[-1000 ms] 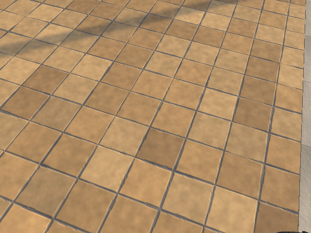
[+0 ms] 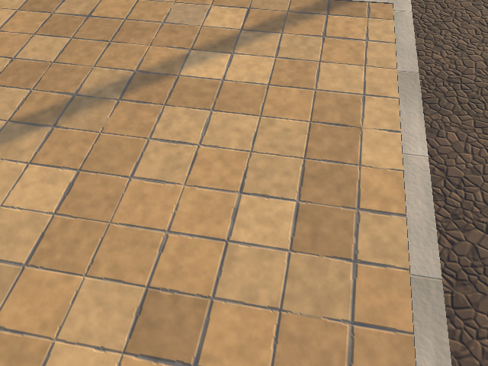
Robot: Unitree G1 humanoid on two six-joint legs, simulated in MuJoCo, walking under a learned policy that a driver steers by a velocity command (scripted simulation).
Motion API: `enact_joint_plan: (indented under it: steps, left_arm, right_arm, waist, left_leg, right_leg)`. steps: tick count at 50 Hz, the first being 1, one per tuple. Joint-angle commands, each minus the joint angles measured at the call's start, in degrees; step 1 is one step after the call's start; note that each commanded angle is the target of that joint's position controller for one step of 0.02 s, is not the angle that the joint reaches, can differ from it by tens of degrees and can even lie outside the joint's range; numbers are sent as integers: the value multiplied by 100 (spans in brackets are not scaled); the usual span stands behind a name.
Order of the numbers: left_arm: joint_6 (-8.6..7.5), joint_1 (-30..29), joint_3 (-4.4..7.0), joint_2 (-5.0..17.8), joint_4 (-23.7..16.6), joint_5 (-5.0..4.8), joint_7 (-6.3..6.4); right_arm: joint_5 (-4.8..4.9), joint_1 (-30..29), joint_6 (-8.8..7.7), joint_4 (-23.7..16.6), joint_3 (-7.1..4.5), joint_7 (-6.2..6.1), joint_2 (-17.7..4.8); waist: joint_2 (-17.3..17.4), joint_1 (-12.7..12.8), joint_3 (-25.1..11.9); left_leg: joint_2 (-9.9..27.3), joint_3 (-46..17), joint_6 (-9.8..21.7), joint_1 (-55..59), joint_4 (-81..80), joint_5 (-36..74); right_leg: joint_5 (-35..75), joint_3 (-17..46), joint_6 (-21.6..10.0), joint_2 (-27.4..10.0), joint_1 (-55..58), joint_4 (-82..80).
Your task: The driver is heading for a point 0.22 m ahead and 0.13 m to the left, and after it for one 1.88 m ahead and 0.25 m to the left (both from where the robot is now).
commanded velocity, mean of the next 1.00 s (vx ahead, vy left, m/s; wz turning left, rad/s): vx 0.12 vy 0.00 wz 0.24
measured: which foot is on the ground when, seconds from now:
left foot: up 0.00-0.12, down 0.14-0.60, up 0.62-0.86, down 0.88-1.00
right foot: down 0.00-0.14, up 0.16-0.58, down 0.60-0.92, up 0.94-1.00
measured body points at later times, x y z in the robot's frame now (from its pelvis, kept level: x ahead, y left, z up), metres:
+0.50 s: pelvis +0.20 +0.00 +0.00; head +0.25 +0.03 +0.44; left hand +0.30 +0.31 -0.10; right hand +0.42 -0.24 -0.09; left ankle +0.22 +0.09 -0.74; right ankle +0.34 -0.15 -0.70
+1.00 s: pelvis +0.25 -0.02 +0.00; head +0.28 -0.01 +0.45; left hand +0.32 +0.29 -0.10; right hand +0.44 -0.26 -0.11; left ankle +0.19 +0.10 -0.74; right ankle +0.30 -0.13 -0.71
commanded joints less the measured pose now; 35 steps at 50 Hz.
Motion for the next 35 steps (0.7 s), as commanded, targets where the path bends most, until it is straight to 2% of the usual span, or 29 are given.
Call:
enact_joint_plan:
  steps: [1, 2, 4, 5, 6, 7, 8, 9, 10, 11, 12, 13, 14, 16, 18, 20, 23, 25, 27, 28, 29, 30, 31, 32, 33, 34, 35]
  left_arm:
    - [26, 84, 256, 980, -180, -54, 87]
    - [96, 36, 265, 1035, -172, -46, 120]
    - [240, -7, 298, 1191, -205, -45, 234]
    - [303, -95, 311, 1255, -261, -46, 285]
    - [328, -216, 318, 1302, -337, -50, 297]
    - [281, -484, 283, 1246, -461, -107, 280]
    - [174, 101, 58, 387, -625, 200, 165]
    - [26, 513, -39, 569, -693, 98, 38]
    - [-22, -155, 102, 1131, -736, -81, -17]
    - [-24, -564, 83, 1094, -948, -138, -2]
    - [10, -649, 77, 1007, -922, -41, 58]
    - [93, -585, 109, 1044, -929, 12, 101]
    - [185, -499, 118, 1036, -925, 17, 104]
    - [284, -302, 55, 795, -871, 47, 150]
    - [328, -403, 14, 685, -894, 80, 211]
    - [379, -574, 6, 669, -932, 68, 227]
    - [425, -968, 23, 686, -1052, 6, 197]
    - [394, -1164, 43, 706, -1125, -16, 158]
    - [318, -1107, 78, 751, -1115, -26, 100]
    - [269, -970, 98, 729, -1080, -23, 70]
    - [218, -845, 117, 729, -1045, 3, 49]
    - [197, -857, 151, 1011, -1125, 131, 61]
    - [255, -1206, 177, 1271, -1145, 328, 63]
    - [233, -1144, 47, 746, -1136, 345, 40]
    - [215, -1234, -27, 545, -1136, 254, 4]
    - [227, -1304, -30, 521, -1082, 155, -30]
    - [258, -1368, 2, 622, -1062, 25, -41]
  right_arm:
    - [12, -944, -126, -689, 38, 153, -135]
    - [-6, -996, -136, -757, 20, 199, -180]
    - [-54, -731, -127, -774, -67, 246, -345]
    - [-46, -225, -117, -669, -144, 240, -488]
    - [-37, 486, -111, -534, -290, 187, -798]
    - [-72, 1227, -93, -421, -416, 70, -1056]
    - [-143, 1214, -32, -429, -449, -68, -1501]
    - [-258, 1153, -83, -677, -432, -62, -1622]
    - [-221, 944, -36, -799, -398, -63, -1305]
    - [-92, 512, -26, -820, -329, -79, -1073]
    - [-6, 249, -6, -843, -285, -96, -922]
    - [-11, 54, 18, -873, -262, -127, -854]
    - [-92, -40, 47, -889, -265, -134, -872]
    - [-134, -133, 62, -827, -298, -163, -932]
    - [-133, -75, 116, -767, -345, -232, -1064]
    - [-77, -100, 231, -744, -365, -311, -1117]
    - [-47, -175, 388, -782, -355, -391, -1092]
    - [-59, -163, 442, -800, -353, -398, -1074]
    - [-76, -144, 463, -804, -310, -388, -963]
    - [-53, -193, 471, -815, -269, -388, -871]
    - [-33, -131, 477, -797, -214, -397, -724]
    - [-141, 237, 465, -757, -95, -393, -375]
    - [-183, 617, 416, -782, -69, -395, -282]
    - [-258, 565, 367, -710, -141, -404, -651]
    - [-212, 448, 381, -603, -208, -406, -866]
    - [-225, 409, 424, -475, -203, -416, -752]
    - [-249, 301, 465, -462, -186, -422, -659]
  waist:
    - [-397, 151, 549]
    - [-440, 88, 541]
    - [-746, -139, 122]
    - [-902, -411, -197]
    - [-937, -783, -607]
    - [-632, -1303, -938]
    - [966, -648, -1505]
    - [907, -615, -2941]
    - [-39, -976, -2746]
    - [-272, -765, -1736]
    - [-725, -521, -1095]
    - [-646, -321, -798]
    - [-425, -177, -618]
    - [-134, -56, -589]
    - [-30, -103, -798]
    - [108, -155, -1031]
    - [368, -282, -995]
    - [568, -370, -869]
    - [722, -383, -909]
    - [737, -280, -930]
    - [701, -206, -865]
    - [-22, -396, -994]
    - [-1601, -868, -697]
    - [-1668, -659, -826]
    - [-1239, -594, -741]
    - [-984, -604, -713]
    - [-1009, -568, -564]
  left_leg:
    - [-65, 321, 164, -200, -595, -27]
    - [-194, 497, 230, -105, -738, -231]
    - [-616, 898, 376, 488, -714, -710]
    - [-810, 970, 476, 1071, -686, -884]
    - [-924, 820, 655, 2052, -869, -776]
    - [-775, 413, 916, 3401, -1601, 235]
    - [681, -1391, 1561, 5533, -732, 3110]
    - [1900, -4038, 2841, 6703, -1144, 2924]
    - [1581, -3313, 2527, 6179, -1541, 2432]
    - [1273, -2629, 2227, 5268, -1711, 2031]
    - [998, -2266, 1997, 4321, -1943, 1751]
    - [832, -2040, 1917, 3596, -2133, 1625]
    - [679, -1882, 1861, 2995, -2291, 1546]
    - [471, -1525, 1793, 2402, -2297, 2024]
    - [337, -1371, 1681, 2297, -2137, 2294]
    - [190, -1365, 1475, 2280, -2010, 1692]
    - [44, -1652, 1217, 2179, -1995, -19]
    - [60, -1961, 1149, 2262, -1904, -629]
    - [175, -2167, 1084, 2583, -1573, -343]
    - [134, -2215, 972, 2648, -1355, -238]
    - [-29, -2183, 763, 2531, -1123, -479]
    - [-395, -1717, 406, 2239, -398, -1658]
    - [-1186, -934, 29, 1437, 232, -3683]
    - [-833, -994, -281, 1533, 1051, -4200]
    - [-679, -951, -410, 1634, 1341, -3962]
    - [-559, -795, -528, 1670, 1204, -3755]
    - [-453, -674, -627, 1640, 883, -3537]
  right_leg:
    - [3500, 180, -248, -1754, 9, -200]
    - [4369, 72, -202, -1748, 148, 98]
    - [6584, -35, -65, -1719, 402, 1009]
    - [7223, -51, -6, -1687, 359, 1708]
    - [7105, -13, 25, -1609, 32, 2663]
    - [5888, -85, 241, -1291, -822, 4093]
    - [-867, 81, 556, -444, -2999, 6142]
    - [-2402, 1502, 710, 214, -4155, 7804]
    - [-1751, 1993, 626, -196, -4274, 7713]
    - [-1330, 1855, 573, -399, -4473, 7194]
    - [-1110, 1724, 616, -568, -4410, 6759]
    - [-919, 1723, 665, -662, -4107, 6392]
    - [-827, 1688, 709, -680, -3752, 6139]
    - [-711, 1519, 868, -639, -3446, 5444]
    - [-412, 1455, 991, -524, -3354, 4841]
    - [54, 1488, 1044, -450, -3200, 4398]
    - [407, 1564, 1023, -334, -3046, 3743]
    - [312, 1619, 956, -255, -2974, 3266]
    - [236, 1588, 839, -252, -2787, 2688]
    - [576, 1528, 733, -263, -2462, 2057]
    - [1292, 1532, 572, -401, -1974, 1275]
    - [2125, 2411, 228, -1390, -1408, 989]
    - [3406, 3688, -728, -2262, -1339, 880]
    - [3180, 4316, -1339, -2553, -1603, 713]
    - [2917, 3904, -1231, -2253, -1658, 816]
    - [2552, 3467, -947, -1873, -1619, 904]
    - [2306, 3257, -744, -1645, -1581, 944]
